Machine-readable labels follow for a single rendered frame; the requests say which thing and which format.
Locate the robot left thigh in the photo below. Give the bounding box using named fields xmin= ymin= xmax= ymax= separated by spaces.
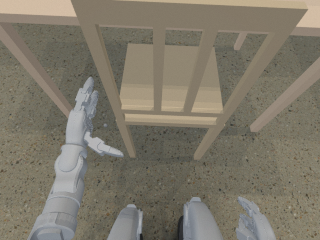
xmin=107 ymin=207 xmax=143 ymax=240

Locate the robot left hand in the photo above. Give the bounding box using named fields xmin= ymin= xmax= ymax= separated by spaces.
xmin=65 ymin=77 xmax=124 ymax=158

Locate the robot right thigh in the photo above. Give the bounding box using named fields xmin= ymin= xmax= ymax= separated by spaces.
xmin=183 ymin=201 xmax=224 ymax=240

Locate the robot left forearm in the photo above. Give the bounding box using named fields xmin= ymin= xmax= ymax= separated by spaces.
xmin=27 ymin=143 xmax=88 ymax=240

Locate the chair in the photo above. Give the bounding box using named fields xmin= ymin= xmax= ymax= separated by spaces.
xmin=70 ymin=0 xmax=308 ymax=161

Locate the robot right hand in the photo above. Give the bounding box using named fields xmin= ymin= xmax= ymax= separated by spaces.
xmin=236 ymin=196 xmax=276 ymax=240

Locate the table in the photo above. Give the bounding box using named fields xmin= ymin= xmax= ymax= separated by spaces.
xmin=0 ymin=0 xmax=320 ymax=132

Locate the robot thigh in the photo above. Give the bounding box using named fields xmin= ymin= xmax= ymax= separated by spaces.
xmin=107 ymin=207 xmax=143 ymax=240
xmin=183 ymin=201 xmax=224 ymax=240

